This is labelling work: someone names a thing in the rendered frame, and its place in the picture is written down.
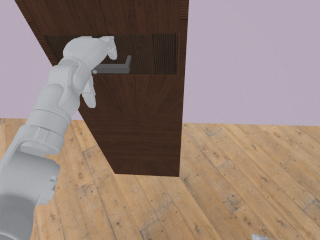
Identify robot left forearm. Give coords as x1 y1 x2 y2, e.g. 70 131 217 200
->
0 56 91 177

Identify cabinet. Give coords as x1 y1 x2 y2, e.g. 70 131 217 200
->
14 0 189 177

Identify robot left upper arm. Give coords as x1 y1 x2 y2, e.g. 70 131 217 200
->
0 150 60 240

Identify robot left hand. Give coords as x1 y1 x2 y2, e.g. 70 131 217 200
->
63 36 117 108

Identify handle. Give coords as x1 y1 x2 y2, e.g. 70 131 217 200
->
91 55 132 74

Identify drawer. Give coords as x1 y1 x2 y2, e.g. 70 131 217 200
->
44 33 179 75

